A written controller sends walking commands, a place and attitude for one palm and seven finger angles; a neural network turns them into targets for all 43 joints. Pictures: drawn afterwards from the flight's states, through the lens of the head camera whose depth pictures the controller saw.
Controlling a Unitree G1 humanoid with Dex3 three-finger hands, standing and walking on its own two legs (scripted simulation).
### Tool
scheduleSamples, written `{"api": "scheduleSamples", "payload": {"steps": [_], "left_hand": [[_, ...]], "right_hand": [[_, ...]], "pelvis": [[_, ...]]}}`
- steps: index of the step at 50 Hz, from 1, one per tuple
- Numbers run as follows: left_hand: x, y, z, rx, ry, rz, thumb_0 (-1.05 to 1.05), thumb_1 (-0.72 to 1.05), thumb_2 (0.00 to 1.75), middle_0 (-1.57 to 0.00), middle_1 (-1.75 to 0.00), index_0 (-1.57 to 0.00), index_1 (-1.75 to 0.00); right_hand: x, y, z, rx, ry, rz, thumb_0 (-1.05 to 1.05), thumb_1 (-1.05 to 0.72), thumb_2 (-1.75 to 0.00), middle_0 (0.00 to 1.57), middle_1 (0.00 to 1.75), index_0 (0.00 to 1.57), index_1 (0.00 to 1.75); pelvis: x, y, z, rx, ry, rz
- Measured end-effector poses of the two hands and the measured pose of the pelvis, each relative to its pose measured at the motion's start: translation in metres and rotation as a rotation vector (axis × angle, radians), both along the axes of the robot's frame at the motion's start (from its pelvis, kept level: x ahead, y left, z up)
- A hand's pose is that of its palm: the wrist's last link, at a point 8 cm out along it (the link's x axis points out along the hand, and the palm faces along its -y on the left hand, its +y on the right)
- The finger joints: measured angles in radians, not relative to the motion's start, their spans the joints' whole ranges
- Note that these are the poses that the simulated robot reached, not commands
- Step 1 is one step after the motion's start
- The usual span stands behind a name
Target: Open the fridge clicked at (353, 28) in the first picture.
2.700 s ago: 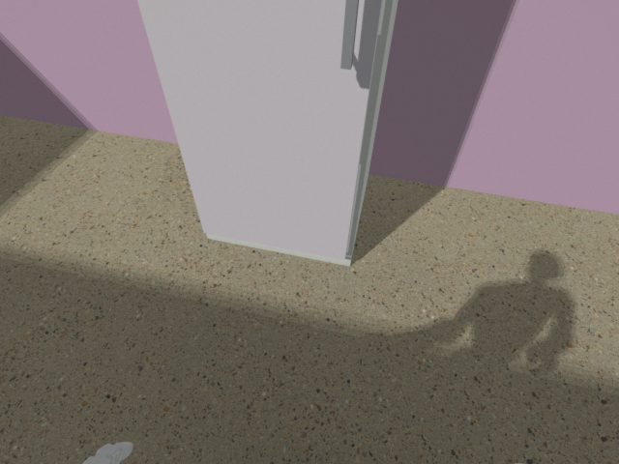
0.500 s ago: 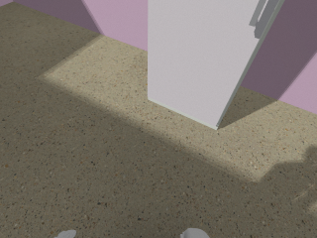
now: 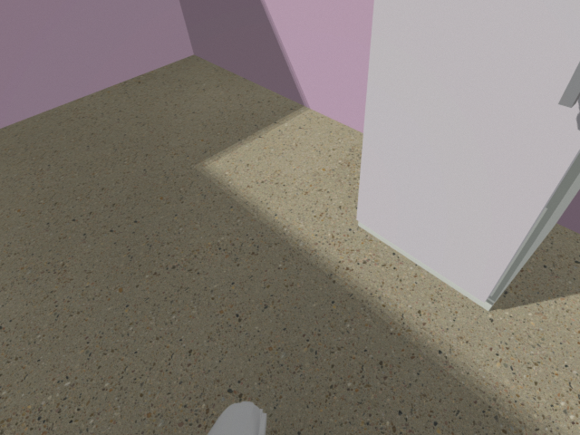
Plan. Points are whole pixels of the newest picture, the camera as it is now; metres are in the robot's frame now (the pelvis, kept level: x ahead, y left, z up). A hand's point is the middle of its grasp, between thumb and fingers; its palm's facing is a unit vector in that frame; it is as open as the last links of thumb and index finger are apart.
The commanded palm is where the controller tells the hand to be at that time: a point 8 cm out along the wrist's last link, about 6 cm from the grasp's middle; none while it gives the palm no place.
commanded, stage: walk to a spot facing it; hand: right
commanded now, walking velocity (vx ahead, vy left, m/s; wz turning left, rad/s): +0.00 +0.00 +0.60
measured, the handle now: out of the picture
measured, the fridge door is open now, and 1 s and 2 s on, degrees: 0 0 0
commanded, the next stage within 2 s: none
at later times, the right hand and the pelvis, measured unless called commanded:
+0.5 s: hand (369, 363) +0.29 -0.11 -0.18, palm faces -0.29 +0.93 -0.21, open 7.4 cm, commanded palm none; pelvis +0.15 +0.05 -0.01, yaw +18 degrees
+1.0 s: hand (386, 292) +0.45 -0.16 -0.19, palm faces -0.47 +0.86 -0.19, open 7.4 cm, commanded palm none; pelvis +0.32 +0.01 -0.01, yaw +36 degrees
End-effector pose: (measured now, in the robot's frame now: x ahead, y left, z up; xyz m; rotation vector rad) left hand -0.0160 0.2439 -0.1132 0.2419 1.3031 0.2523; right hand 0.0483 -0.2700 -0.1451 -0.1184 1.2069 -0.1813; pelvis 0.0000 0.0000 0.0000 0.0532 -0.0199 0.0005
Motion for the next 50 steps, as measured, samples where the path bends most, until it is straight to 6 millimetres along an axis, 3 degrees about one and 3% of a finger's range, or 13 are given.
{"api": "scheduleSamples", "payload": {"steps": [4, 9, 13, 16, 18, 20, 25, 28, 33, 39, 42, 44, 50], "left_hand": [[-0.035, -0.019, -0.009, -0.034, 0.113, 0.103, 0.01, 0.91, 0.9, -0.2, -0.3, -0.2, -0.3], [-0.062, -0.041, -0.019, -0.093, 0.237, 0.223, 0.01, 0.91, 0.9, -0.2, -0.3, -0.2, -0.3], [-0.069, -0.049, -0.027, -0.139, 0.314, 0.317, 0.01, 0.91, 0.9, -0.2, -0.3, -0.2, -0.3], [-0.06, -0.045, -0.038, -0.175, 0.347, 0.368, 0.01, 0.91, 0.9, -0.21, -0.3, -0.2, -0.3], [-0.039, -0.033, -0.044, -0.18, 0.326, 0.382, 0.01, 0.91, 0.9, -0.21, -0.3, -0.2, -0.3], [-0.002, -0.016, -0.046, -0.166, 0.248, 0.378, 0.01, 0.91, 0.9, -0.21, -0.3, -0.2, -0.3], [0.118, 0.032, -0.037, -0.107, -0.054, 0.343, 0.01, 0.91, 0.9, -0.2, -0.3, -0.2, -0.3], [0.183, 0.051, -0.026, -0.083, -0.205, 0.317, 0.01, 0.91, 0.9, -0.2, -0.3, -0.2, -0.3], [0.264, 0.064, -0.012, -0.059, -0.319, 0.267, 0.01, 0.91, 0.9, -0.2, -0.3, -0.2, -0.3], [0.339, 0.059, -0.006, -0.019, -0.358, 0.24, 0.01, 0.91, 0.9, -0.2, -0.3, -0.2, -0.3], [0.36, 0.051, -0.005, 0.018, -0.377, 0.254, 0.01, 0.91, 0.9, -0.2, -0.3, -0.2, -0.3], [0.357, 0.044, 0.0, 0.028, -0.371, 0.281, 0.01, 0.91, 0.9, -0.2, -0.3, -0.2, -0.3], [0.308, 0.017, 0.005, 0.039, -0.264, 0.444, 0.01, 0.91, 0.9, -0.21, -0.3, -0.2, -0.3]], "right_hand": [[0.037, 0.015, -0.009, 0.024, 0.04, 0.072, 0.01, -0.91, -0.9, 0.19, 0.3, 0.19, 0.3], [0.096, 0.051, -0.019, 0.064, 0.068, 0.193, 0.01, -0.91, -0.9, 0.19, 0.3, 0.19, 0.3], [0.159, 0.088, -0.026, 0.081, 0.035, 0.302, 0.01, -0.91, -0.9, 0.19, 0.3, 0.19, 0.3], [0.207, 0.112, -0.029, 0.074, -0.047, 0.353, 0.01, -0.91, -0.9, 0.19, 0.3, 0.19, 0.3], [0.228, 0.12, -0.026, 0.063, -0.096, 0.357, 0.01, -0.91, -0.9, 0.2, 0.3, 0.2, 0.3], [0.239, 0.121, -0.02, 0.044, -0.104, 0.355, 0.01, -0.91, -0.9, 0.2, 0.3, 0.2, 0.3], [0.251, 0.112, 0.0, -0.02, -0.036, 0.391, 0.01, -0.91, -0.9, 0.2, 0.3, 0.2, 0.3], [0.259, 0.103, 0.009, -0.044, 0.006, 0.406, 0.01, -0.91, -0.9, 0.2, 0.3, 0.2, 0.3], [0.274, 0.087, 0.013, -0.061, 0.05, 0.389, 0.01, -0.91, -0.9, 0.2, 0.3, 0.2, 0.3], [0.297, 0.061, -0.002, -0.063, 0.141, 0.362, 0.01, -0.91, -0.9, 0.2, 0.3, 0.2, 0.3], [0.319, 0.049, -0.019, -0.058, 0.194, 0.373, 0.01, -0.91, -0.9, 0.2, 0.3, 0.2, 0.3], [0.339, 0.046, -0.023, -0.058, 0.209, 0.413, 0.01, -0.91, -0.9, 0.2, 0.3, 0.2, 0.3], [0.419, 0.062, -0.015, -0.033, 0.146, 0.549, 0.01, -0.91, -0.9, 0.19, 0.3, 0.19, 0.3]], "pelvis": [[0.018, -0.002, -0.005, -0.01, 0.003, 0.055], [0.044, 0.003, -0.014, -0.025, 0.013, 0.12], [0.072, 0.014, -0.024, -0.03, 0.024, 0.175], [0.097, 0.029, -0.036, -0.038, 0.02, 0.207], [0.109, 0.036, -0.037, -0.038, 0.007, 0.231], [0.121, 0.042, -0.031, -0.038, -0.009, 0.252], [0.153, 0.047, -0.014, -0.056, -0.005, 0.318], [0.173, 0.045, -0.008, -0.064, 0.007, 0.351], [0.21, 0.039, -0.005, -0.069, 0.024, 0.401], [0.262, 0.025, -0.014, -0.051, 0.029, 0.463], [0.287, 0.017, -0.022, -0.046, 0.017, 0.507], [0.297, 0.013, -0.021, -0.038, 0.0, 0.554], [0.319, 0.006, -0.008, -0.009, -0.011, 0.63]]}}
